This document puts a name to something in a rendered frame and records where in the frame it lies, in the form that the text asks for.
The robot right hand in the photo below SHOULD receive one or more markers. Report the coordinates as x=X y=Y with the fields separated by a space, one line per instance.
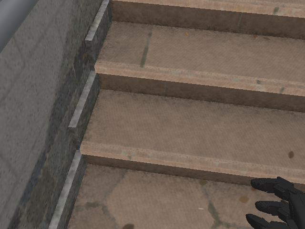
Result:
x=291 y=212

